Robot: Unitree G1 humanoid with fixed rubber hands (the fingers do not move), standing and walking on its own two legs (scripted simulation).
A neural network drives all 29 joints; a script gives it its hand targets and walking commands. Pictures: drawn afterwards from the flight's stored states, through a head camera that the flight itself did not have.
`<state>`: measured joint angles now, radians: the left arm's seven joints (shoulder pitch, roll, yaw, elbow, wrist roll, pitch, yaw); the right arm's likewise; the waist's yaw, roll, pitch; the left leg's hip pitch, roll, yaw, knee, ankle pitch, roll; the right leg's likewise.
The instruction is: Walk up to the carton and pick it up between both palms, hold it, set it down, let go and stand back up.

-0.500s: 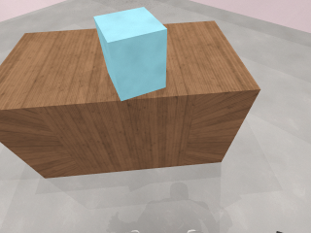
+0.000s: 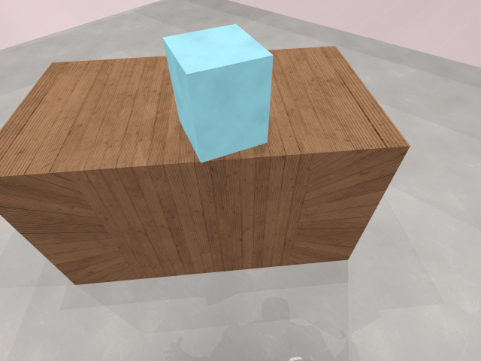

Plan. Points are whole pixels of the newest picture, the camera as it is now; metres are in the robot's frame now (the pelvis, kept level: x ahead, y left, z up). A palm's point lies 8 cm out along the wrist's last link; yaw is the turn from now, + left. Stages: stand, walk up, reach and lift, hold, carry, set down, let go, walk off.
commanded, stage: walk up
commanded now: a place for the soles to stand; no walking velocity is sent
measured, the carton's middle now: (218, 93) +0.76 +0.06 +0.06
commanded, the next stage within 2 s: none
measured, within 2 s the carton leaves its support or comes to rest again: neither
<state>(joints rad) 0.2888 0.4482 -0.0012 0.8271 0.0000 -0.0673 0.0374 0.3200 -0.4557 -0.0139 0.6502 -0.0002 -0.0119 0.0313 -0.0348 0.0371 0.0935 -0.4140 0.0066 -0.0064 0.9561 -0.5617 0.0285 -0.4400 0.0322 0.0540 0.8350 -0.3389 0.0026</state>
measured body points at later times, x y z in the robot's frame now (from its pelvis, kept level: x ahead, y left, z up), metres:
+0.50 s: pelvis +0.01 +0.01 +0.00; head +0.02 +0.01 +0.45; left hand +0.12 +0.33 -0.10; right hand +0.10 -0.30 -0.08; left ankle +0.03 +0.11 -0.69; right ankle +0.06 -0.14 -0.69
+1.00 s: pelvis +0.00 -0.01 +0.00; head +0.00 -0.01 +0.45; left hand +0.09 +0.32 -0.09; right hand +0.08 -0.33 -0.08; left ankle +0.02 +0.11 -0.69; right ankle +0.06 -0.14 -0.70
